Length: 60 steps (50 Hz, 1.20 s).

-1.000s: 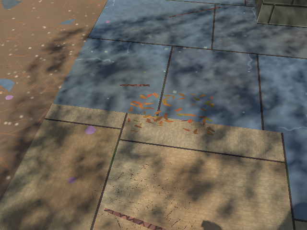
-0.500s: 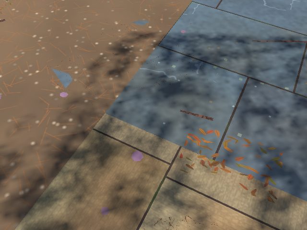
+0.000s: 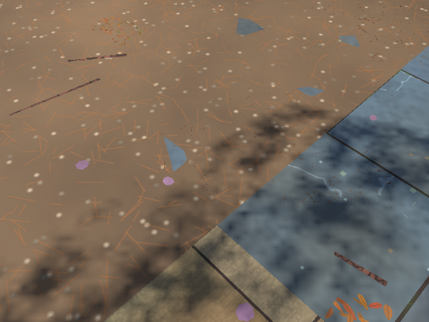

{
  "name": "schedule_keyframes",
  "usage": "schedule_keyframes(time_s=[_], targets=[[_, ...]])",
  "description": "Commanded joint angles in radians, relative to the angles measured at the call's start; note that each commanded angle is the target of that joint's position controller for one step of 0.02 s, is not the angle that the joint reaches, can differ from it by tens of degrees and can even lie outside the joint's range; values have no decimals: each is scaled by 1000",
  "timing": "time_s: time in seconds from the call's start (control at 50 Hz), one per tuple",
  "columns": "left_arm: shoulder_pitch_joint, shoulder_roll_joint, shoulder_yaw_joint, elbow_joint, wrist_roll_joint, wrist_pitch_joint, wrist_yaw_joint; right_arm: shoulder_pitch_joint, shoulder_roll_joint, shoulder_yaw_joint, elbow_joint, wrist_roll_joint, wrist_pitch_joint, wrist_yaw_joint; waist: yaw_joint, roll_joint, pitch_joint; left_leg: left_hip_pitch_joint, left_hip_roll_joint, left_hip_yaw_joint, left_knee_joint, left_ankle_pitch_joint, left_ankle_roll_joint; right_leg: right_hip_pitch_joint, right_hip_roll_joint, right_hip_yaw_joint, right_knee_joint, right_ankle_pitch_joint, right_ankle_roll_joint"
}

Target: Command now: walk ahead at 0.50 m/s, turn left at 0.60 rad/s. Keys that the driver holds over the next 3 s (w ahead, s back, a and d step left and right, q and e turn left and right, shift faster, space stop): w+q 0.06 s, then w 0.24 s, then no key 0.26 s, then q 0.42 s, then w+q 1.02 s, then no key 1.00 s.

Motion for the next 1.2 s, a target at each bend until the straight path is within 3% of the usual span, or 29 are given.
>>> schedule_keyframes(time_s=[0.02, 0.12, 0.22, 0.26, 0.3, 0.32, 0.34, 0.36, 0.38, 0.42, 0.48, 0.54, 0.6, 0.66, 0.7, 0.74, 0.76, 0.78, 0.8, 0.82, 0.86, 0.92, 1.0, 1.08, 1.12, 1.14, 1.16, 1.18, 1.2], targets=[[-12, 141, 39, -37, -6, -21, 5, -41, -33, -9, -94, -6, -4, 4, 2, -132, -5, -171, 68, -43, -80, 72, -11, 124, -294, 222, -239, 142, -162], [15, 172, 45, 4, -11, -8, 6, -159, 4, 11, -111, -9, -24, 30, 37, -103, 14, -110, 50, 10, -366, 293, -3, 139, -259, 55, -257, 252, -143], [94, 215, 54, 64, -40, 17, 3, -286, -5, 16, -155, -6, -37, 54, 54, -105, 61, -65, 12, 67, -551, 247, 40, 244, -308, 20, -238, 332, -135], [92, 239, 57, 78, -48, 29, 7, -258, -39, 2, -156, -15, -38, 58, 10, -135, 19, 34, -32, 105, -593, 164, 76, 293, -318, -3, -140, 611, -118], [83, 230, 46, 85, -47, 40, 17, -9, -117, -44, -82, -17, -34, 47, -133, -131, -135, 425, -95, 139, -671, 230, 129, 196, -261, -76, 170, 789, -66], [81, 182, 22, 56, -14, 35, 21, 152, -193, -67, -48, -24, -25, 28, -193, -33, -257, 739, 64, -70, -628, 349, 180, -43, -211, -84, 473, 470, -17], [192, 61, -19, 24, 4, 17, 8, 118, -271, -67, -52, -34, -26, 21, -72, 208, -388, 975, 336, -572, -712, 365, 357, -391, -26, -9, 808, -394, 49], [117, 164, 5, 48, -27, 1, 3, 113, -179, -43, -68, -32, -33, 24, -136, 82, -424, 931, 350, -588, -759, 487, 362, -437, -41, 157, 917, -437, 51], [34, 191, 14, 18, -52, -3, 1, 60, -141, -27, -58, -35, -41, 26, -124, 70, -281, 820, 309, -387, -748, 702, 329, -489, -79, 149, 924, -379, 47], [5, 167, 13, 26, -23, 1, 14, -39, -82, -12, -44, -24, -50, 31, -56, 0, -156, 595, 215, -203, -781, 785, 267, -446, -139, 132, 797, -265, 55], [75, 120, 8, 54, -16, 43, 16, -109, -63, -5, -28, -39, -62, 29, 22, 14, -141, 385, 181, -99, -871, 840, 267, -265, -142, 127, 701, -168, 86], [31, 87, -4, 44, -2, 59, 24, -148, -75, -5, 9, -43, -66, 17, 32, 29, -114, 312, 139, 0, -889, 855, 249, -212, -130, 116, 493, -47, 100], [-72, 95, -7, 19, 0, 61, 24, -102, -110, -13, 52, -40, -52, 8, -15, 32, -117, 340, 123, 0, -875, 814, 229, -183, -98, 107, 341, 84, 95], [-135, 124, 2, -7, -3, 68, 28, -82, -142, -22, 79, -24, -29, 6, -33, 34, -99, 385, 150, -75, -833, 714, 229, -207, -71, 126, 270, 40, 84], [-150, 137, 8, -16, -1, 68, 26, -85, -142, -24, 86, -11, -13, 0, -29, 41, -87, 403, 156, -135, -784, 612, 217, -204, -55, 132, 213, -2, 68], [-101, 149, 19, -2, 2, 61, 24, -111, -124, -19, 81, 0, 1, -11, 16, 33, -92, 372, 107, -165, -702, 456, 161, -80, -46, 120, 39, 140, 37], [-79, 198, 31, -4, 14, 56, 31, -86, -86, -8, 72, -13, 0, -16, 7, -28, -133, 312, 45, -142, -615, 336, 110, 48, -144, 198, 17, 381, 0], [-64, 260, 43, -18, 25, 64, 42, -24, -29, 6, 66, -35, -5, -16, -27, -216, -192, 153, -80, -50, -430, -42, 46, 222, -335, 337, 52, 708, -101], [-19, 230, 42, -4, 28, 75, 39, -14, -52, 0, 60, -19, -1, -24, 16, -348, -228, 2, -149, 15, -227, -386, -6, 267, -471, 516, -9, 725, -258], [-25, 190, 29, -14, 22, 76, 38, -15, -129, -27, 71, -9, 7, -25, 21, -244, -228, -24, -106, -33, -41, -382, -25, 245, -458, 505, -30, 618, -281], [-134, 145, 18, -34, 13, 76, 40, -18, -133, -44, 87, 2, 44, -34, -20, -172, -154, -50, -54, -37, 38, -253, -55, 146, -366, 340, -50, 428, -208], [-201, 144, 20, -29, 14, 86, 46, -37, -79, -37, 65, -2, 77, -37, -37, -197, -90, 20, -36, 25, -52, -129, -88, 19, -302, 200, -112, 276, -178], [-188, 177, 37, -7, 5, 95, 55, -91, -45, -21, 19, -6, 72, -18, -3, -209, -136, 112, 0, 70, -282, -60, -77, 49, -320, 121, -130, 199, -184], [-177, 230, 58, 13, -27, 89, 40, -88, -77, -31, 7, -9, 64, 15, -13, -220, -114, 227, -4, 133, -452, -43, -6, 1, -354, 131, -188, -203, -155], [-202, 218, 57, 19, -44, 87, 34, -12, -75, -39, 47, -10, 58, 25, -62, -193, -93, 361, -28, 176, -598, 21, 41, -69, -336, 88, -147, -326, -110], [-197, 183, 50, 26, -41, 87, 30, 65, -83, -48, 87, -7, 56, 21, -86, -156, -93, 466, -54, 183, -638, -1, 68, -135, -302, 43, -66, -375, -77], [-210, 121, 34, 23, -29, 86, 21, 170, -110, -63, 128, 4, 52, 12, -122, -28, -81, 585, -1, 58, -739, -96, 125, -260, -235, -44, 163, -391, -19], [-258, 41, 11, -26, -2, 82, 9, 226, -222, -83, 120, -2, 39, -1, -125, 242, -43, 673, 254, -419, -874, -278, 268, -574, -93, -104, 576, -461, 69], [-343, 96, 24, -72, -27, 56, 10, 179, -229, -74, 78, -30, -1, 14, -138, 180, -9, 588, 323, -665, -1008, -410, 369, -697, -36, 103, 680, -423, 49]])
